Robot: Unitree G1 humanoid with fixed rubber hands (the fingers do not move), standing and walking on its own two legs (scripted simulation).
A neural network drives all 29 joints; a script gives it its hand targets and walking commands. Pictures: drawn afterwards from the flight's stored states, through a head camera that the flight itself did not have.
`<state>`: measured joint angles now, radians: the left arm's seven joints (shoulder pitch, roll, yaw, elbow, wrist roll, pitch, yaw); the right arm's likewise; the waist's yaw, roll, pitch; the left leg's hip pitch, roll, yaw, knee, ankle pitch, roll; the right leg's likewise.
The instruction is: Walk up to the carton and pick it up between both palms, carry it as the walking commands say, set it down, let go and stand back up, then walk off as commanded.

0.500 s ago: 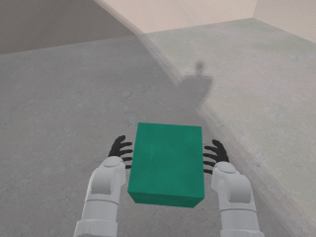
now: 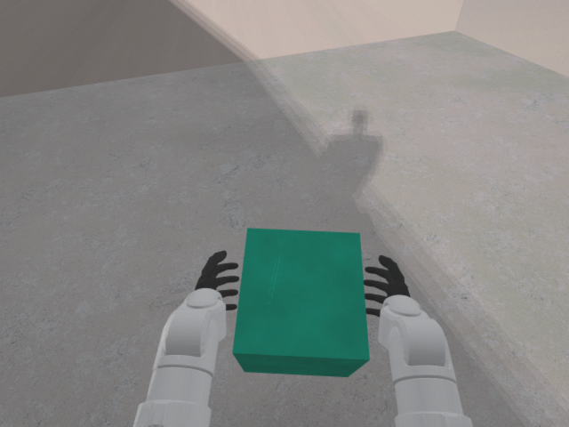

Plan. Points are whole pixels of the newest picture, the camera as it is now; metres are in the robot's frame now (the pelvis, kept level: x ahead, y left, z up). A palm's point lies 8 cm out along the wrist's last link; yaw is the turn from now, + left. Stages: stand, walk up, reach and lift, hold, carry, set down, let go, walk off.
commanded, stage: carry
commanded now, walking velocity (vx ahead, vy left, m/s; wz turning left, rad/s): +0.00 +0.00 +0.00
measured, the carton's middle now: (299, 305) +0.34 -0.01 -0.04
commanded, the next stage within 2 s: hold in 0.94 s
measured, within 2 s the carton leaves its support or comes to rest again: neither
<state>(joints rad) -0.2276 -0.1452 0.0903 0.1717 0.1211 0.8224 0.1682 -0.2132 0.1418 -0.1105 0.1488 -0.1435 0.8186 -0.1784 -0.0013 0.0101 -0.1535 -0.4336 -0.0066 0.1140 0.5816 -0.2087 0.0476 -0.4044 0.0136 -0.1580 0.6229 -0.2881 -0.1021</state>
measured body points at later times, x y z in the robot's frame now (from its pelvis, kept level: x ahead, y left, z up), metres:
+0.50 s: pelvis +0.00 +0.00 +0.00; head -0.04 -0.01 +0.45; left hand +0.30 +0.13 +0.04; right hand +0.29 -0.14 +0.04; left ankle +0.06 +0.10 -0.72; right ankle +0.03 -0.05 -0.72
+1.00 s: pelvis -0.01 +0.00 +0.00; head -0.05 -0.01 +0.45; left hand +0.29 +0.14 +0.04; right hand +0.29 -0.14 +0.04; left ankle +0.06 +0.10 -0.72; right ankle +0.03 -0.05 -0.72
